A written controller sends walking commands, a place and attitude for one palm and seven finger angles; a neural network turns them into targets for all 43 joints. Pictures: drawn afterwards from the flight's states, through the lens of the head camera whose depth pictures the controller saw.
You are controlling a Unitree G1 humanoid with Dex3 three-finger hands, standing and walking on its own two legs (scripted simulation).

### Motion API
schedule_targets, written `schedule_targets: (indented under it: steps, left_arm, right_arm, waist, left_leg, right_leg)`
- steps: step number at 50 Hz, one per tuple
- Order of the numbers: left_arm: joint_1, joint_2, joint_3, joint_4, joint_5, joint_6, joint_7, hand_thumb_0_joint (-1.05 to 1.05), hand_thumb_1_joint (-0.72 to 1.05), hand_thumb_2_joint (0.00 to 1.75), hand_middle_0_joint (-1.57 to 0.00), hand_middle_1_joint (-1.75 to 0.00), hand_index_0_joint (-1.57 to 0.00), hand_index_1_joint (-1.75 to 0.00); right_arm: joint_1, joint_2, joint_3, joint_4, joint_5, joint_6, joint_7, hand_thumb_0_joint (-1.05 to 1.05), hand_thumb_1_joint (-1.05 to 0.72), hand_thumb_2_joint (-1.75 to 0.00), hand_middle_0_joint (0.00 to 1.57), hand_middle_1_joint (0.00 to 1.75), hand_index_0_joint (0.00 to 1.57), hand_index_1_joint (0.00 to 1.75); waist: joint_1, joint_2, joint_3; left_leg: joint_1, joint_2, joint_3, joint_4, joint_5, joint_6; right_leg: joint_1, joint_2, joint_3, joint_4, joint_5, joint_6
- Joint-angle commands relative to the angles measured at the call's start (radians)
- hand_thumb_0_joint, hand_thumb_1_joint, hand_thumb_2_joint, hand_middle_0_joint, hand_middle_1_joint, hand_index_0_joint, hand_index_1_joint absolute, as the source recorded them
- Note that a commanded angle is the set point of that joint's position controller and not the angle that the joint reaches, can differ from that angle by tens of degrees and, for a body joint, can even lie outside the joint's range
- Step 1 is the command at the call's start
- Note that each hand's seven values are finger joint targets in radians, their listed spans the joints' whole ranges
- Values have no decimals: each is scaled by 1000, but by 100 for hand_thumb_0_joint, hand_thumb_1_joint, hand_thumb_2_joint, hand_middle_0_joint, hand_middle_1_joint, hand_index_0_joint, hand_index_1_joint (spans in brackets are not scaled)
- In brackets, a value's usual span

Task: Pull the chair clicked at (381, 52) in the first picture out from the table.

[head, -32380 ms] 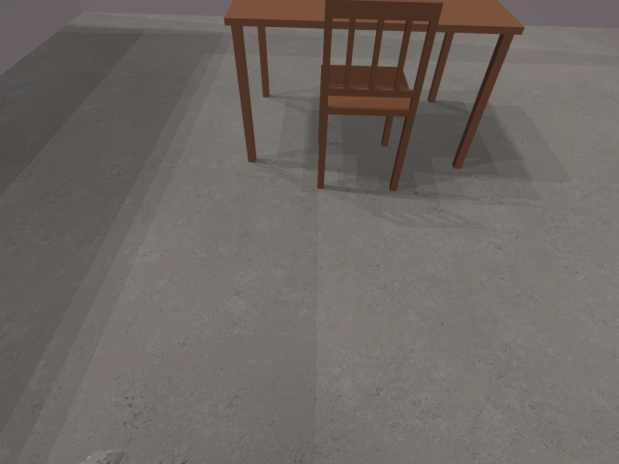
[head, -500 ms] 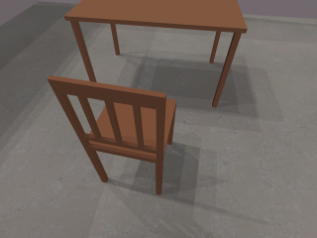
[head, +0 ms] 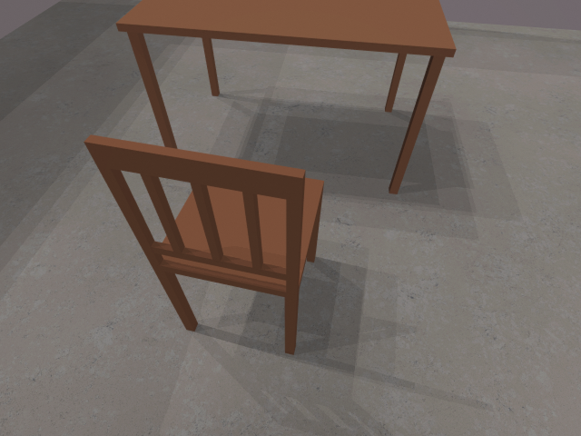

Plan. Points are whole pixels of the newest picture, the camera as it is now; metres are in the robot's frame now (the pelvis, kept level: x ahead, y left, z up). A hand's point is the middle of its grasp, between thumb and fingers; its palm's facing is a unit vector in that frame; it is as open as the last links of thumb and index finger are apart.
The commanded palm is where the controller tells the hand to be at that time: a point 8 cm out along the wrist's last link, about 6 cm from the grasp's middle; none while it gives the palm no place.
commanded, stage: look to check the result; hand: left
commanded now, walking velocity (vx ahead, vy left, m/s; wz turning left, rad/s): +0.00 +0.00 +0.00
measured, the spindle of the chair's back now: (209, 223) +0.53 +0.21 -0.11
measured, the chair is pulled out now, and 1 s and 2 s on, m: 0.63 0.63 0.63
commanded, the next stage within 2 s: stand and wait in 0.26 s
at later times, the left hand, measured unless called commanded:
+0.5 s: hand out of the picture +0.00 +0.16 -0.17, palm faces +0.05 -0.98 -0.19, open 7.3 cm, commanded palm none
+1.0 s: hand out of the picture +0.00 +0.16 -0.17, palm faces +0.05 -0.98 -0.19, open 7.3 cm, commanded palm none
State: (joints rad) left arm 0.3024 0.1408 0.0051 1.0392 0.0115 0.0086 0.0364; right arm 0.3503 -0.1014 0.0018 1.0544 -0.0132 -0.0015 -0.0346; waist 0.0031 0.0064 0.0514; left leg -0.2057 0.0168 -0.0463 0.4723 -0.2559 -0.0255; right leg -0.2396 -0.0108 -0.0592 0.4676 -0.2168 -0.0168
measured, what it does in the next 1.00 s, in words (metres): stands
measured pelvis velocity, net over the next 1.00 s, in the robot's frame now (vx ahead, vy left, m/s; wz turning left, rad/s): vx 0.00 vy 0.00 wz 0.00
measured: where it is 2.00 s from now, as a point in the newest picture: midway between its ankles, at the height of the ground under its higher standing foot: outside the picture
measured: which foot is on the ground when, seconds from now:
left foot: down 0.00-1.00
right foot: down 0.00-1.00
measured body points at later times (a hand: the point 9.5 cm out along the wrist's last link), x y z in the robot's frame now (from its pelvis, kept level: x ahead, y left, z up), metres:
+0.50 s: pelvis +0.00 +0.00 +0.00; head +0.02 -0.01 +0.45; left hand +0.00 +0.22 -0.16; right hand -0.02 -0.21 -0.16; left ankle +0.00 +0.14 -0.74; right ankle +0.02 -0.11 -0.74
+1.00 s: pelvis +0.00 +0.00 +0.00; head +0.03 -0.01 +0.45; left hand +0.00 +0.22 -0.16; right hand -0.01 -0.21 -0.16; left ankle +0.00 +0.14 -0.74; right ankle +0.02 -0.11 -0.74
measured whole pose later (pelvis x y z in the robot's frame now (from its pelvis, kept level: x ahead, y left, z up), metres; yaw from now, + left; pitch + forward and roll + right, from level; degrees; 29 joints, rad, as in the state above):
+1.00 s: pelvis +0.00 +0.00 +0.00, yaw +0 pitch -1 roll +0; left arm 0.30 0.14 0.01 1.05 0.01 0.01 0.04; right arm 0.34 -0.10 0.00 1.06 -0.01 0.00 -0.04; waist 0.01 0.01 0.06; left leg -0.19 0.02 -0.05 0.46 -0.26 -0.03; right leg -0.23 -0.01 -0.06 0.47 -0.22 -0.02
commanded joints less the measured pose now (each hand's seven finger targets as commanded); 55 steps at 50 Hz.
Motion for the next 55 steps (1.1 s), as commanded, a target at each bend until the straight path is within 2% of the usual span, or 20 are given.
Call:
schedule_targets:
  steps: [1,4,6,9,11,16,20,25,26,29,31,34,36,40,41,45,46,50,51,55]
  left_arm:
    - [71,90,14,-32,-5,-13,6,0,90,90,-20,-30,-20,-30]
    - [78,91,15,-32,-5,-16,6,0,90,90,-20,-30,-20,-30]
    - [70,88,13,-32,-5,-13,6,0,90,90,-20,-30,-20,-30]
    - [71,92,15,-32,-4,-14,5,0,90,90,-20,-30,-20,-30]
    - [73,90,15,-28,-4,-12,6,0,90,90,-20,-30,-20,-30]
    - [70,93,16,-29,-4,-13,5,0,90,90,-20,-30,-20,-30]
    - [76,94,18,-30,-4,-15,4,0,90,90,-20,-30,-20,-30]
    - [79,93,17,-26,-5,-16,4,0,90,90,-20,-30,-20,-30]
    - [73,91,16,-27,-4,-14,5,0,90,90,-20,-30,-20,-30]
    - [75,94,18,-27,-4,-15,4,0,90,90,-20,-30,-20,-30]
    - [75,93,17,-26,-4,-15,5,0,90,90,-20,-30,-20,-30]
    - [77,91,19,-29,-6,-17,5,0,90,90,-20,-30,-20,-30]
    - [74,87,17,-25,-5,-14,5,0,90,90,-20,-30,-20,-30]
    - [81,86,19,-25,-6,-17,5,0,90,90,-20,-30,-20,-30]
    - [74,89,17,-23,-5,-15,5,0,90,90,-20,-30,-20,-30]
    - [74,88,19,-25,-5,-15,4,0,90,90,-20,-30,-20,-30]
    - [71,87,19,-25,-5,-14,5,0,90,90,-20,-30,-20,-30]
    - [76,88,21,-26,-5,-16,4,0,90,90,-20,-30,-20,-30]
    - [76,86,20,-25,-5,-15,5,0,90,90,-20,-30,-20,-30]
    - [79,88,20,-25,-5,-16,4,0,90,90,-20,-30,-20,-30]
  right_arm:
    - [96,-85,-12,-22,1,-9,-3,0,-90,-90,20,30,20,30]
    - [97,-87,-11,-20,1,-11,-3,0,-90,-90,20,30,20,30]
    - [91,-87,-11,-20,1,-9,-3,0,-90,-90,20,30,20,30]
    - [97,-87,-10,-18,1,-9,-2,0,-90,-90,20,30,20,30]
    - [90,-88,-11,-18,0,-6,-2,0,-90,-90,20,30,20,30]
    - [92,-88,-11,-20,0,-7,-2,0,-90,-90,20,30,20,30]
    - [95,-87,-10,-18,1,-11,-2,0,-90,-90,20,30,20,30]
    - [93,-83,-10,-14,0,-7,-2,0,-90,-90,20,30,20,30]
    - [88,-83,-11,-15,1,-4,-3,0,-90,-90,20,30,20,30]
    - [97,-84,-10,-13,0,-6,-1,0,-90,-90,20,30,20,30]
    - [92,-82,-11,-11,1,-5,-2,0,-90,-90,20,30,20,30]
    - [99,-83,-10,-11,1,-10,-4,0,-90,-90,20,30,20,30]
    - [85,-81,-11,-10,2,-9,-5,0,-90,-90,20,30,20,30]
    - [93,-85,-10,-11,2,-10,-6,0,-90,-90,20,30,20,30]
    - [86,-82,-11,-10,2,-8,-6,0,-90,-90,20,30,20,30]
    - [91,-85,-11,-12,0,-8,-5,0,-90,-90,20,30,20,30]
    - [89,-83,-12,-11,1,-7,-5,0,-90,-90,20,30,20,30]
    - [95,-85,-10,-12,1,-12,-5,0,-90,-90,20,30,20,30]
    - [86,-87,-11,-12,2,-11,-6,0,-90,-90,20,30,20,30]
    - [92,-86,-10,-13,2,-10,-5,0,-90,-90,20,30,20,30]
  waist:
    - [1,14,31]
    - [1,6,1]
    - [0,20,40]
    - [0,2,31]
    - [1,13,56]
    - [1,9,49]
    - [2,-5,11]
    - [0,5,24]
    - [-1,-3,55]
    - [-1,-5,26]
    - [0,-1,46]
    - [0,6,5]
    - [4,26,41]
    - [1,11,8]
    - [2,7,43]
    - [0,-2,32]
    - [1,4,53]
    - [1,7,11]
    - [3,13,32]
    - [3,2,27]
  left_leg:
    - [-69,61,-52,-97,101,69]
    - [-54,62,-51,-91,112,70]
    - [-64,64,-55,-102,92,70]
    - [-69,62,-52,-102,76,70]
    - [-78,60,-52,-108,53,70]
    - [-75,58,-50,-104,59,69]
    - [-57,57,-48,-94,84,69]
    - [-54,53,-40,-86,77,66]
    - [-60,55,-43,-91,70,67]
    - [-57,53,-41,-87,70,66]
    - [-61,54,-39,-87,74,66]
    - [-47,57,-45,-84,113,66]
    - [-63,59,-49,-92,104,67]
    - [-41,59,-46,-86,119,67]
    - [-53,61,-45,-92,104,67]
    - [-56,57,-44,-92,82,66]
    - [-62,60,-47,-101,77,68]
    - [-53,61,-49,-97,96,69]
    - [-55,63,-50,-103,98,70]
    - [-58,59,-46,-96,88,69]
  right_leg:
    - [41,-84,89,-93,49,-50]
    - [56,-89,91,-90,60,-49]
    - [31,-84,89,-97,39,-49]
    - [43,-87,93,-100,25,-48]
    - [24,-83,93,-106,-4,-47]
    - [26,-85,93,-106,-4,-49]
    - [50,-92,94,-100,23,-49]
    - [35,-94,100,-110,7,-51]
    - [17,-90,94,-115,-2,-52]
    - [36,-93,99,-113,-6,-50]
    - [28,-91,95,-117,-4,-53]
    - [57,-92,93,-99,44,-53]
    - [43,-89,87,-102,41,-52]
    - [59,-93,92,-97,60,-52]
    - [40,-89,87,-103,45,-52]
    - [44,-89,94,-106,19,-50]
    - [33,-86,90,-109,14,-52]
    - [60,-88,89,-97,40,-50]
    - [48,-86,86,-99,41,-50]
    - [51,-91,90,-102,29,-49]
